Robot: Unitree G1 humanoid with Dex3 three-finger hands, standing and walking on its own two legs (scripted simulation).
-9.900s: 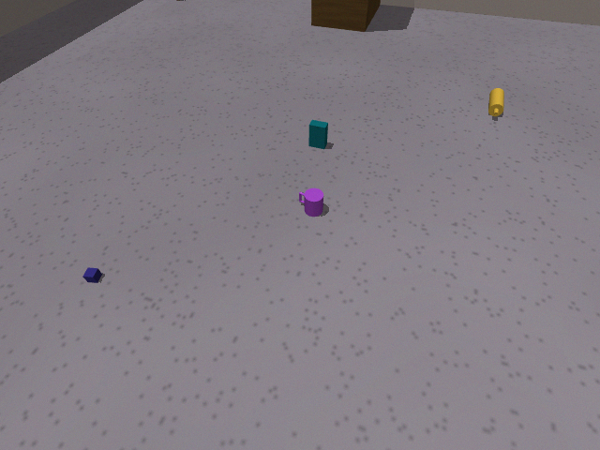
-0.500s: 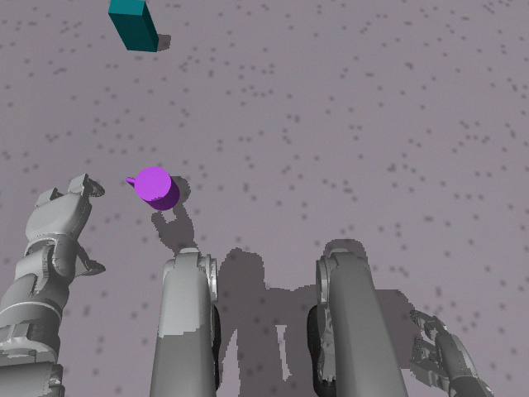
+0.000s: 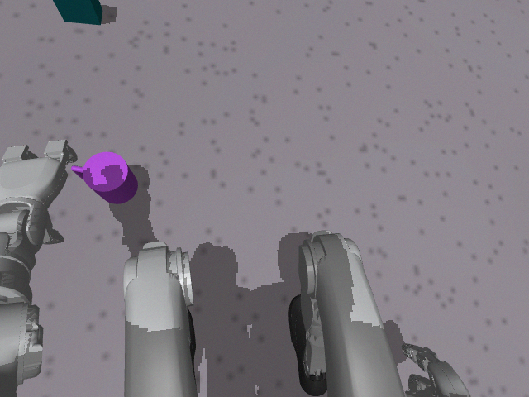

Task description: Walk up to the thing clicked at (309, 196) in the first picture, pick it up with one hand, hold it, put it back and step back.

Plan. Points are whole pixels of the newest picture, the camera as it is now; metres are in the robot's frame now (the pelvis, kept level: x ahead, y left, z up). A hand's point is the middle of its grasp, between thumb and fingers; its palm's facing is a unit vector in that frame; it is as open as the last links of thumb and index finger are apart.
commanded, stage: rise first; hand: left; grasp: from above
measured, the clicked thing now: (104, 177) +0.50 +0.31 -0.32
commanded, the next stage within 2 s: approach in 0.76 s
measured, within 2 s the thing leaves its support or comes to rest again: neither
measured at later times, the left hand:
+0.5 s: hand (65, 194) +0.42 +0.33 -0.19, palm faces -0.45 -0.06 -0.89, open 14.1 cm
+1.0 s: hand (75, 189) +0.44 +0.32 -0.20, palm faces -0.45 -0.06 -0.89, open 14.1 cm
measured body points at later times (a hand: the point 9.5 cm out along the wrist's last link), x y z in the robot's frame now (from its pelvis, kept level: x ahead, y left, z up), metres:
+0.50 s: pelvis +0.01 +0.00 -0.03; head +0.23 +0.07 +0.36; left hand +0.44 +0.33 -0.14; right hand +0.09 -0.27 -0.14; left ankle +0.09 +0.14 -0.34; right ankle +0.10 -0.14 -0.33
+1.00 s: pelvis +0.01 +0.00 -0.04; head +0.24 +0.07 +0.34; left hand +0.46 +0.32 -0.15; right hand +0.08 -0.28 -0.15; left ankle +0.09 +0.14 -0.34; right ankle +0.10 -0.14 -0.33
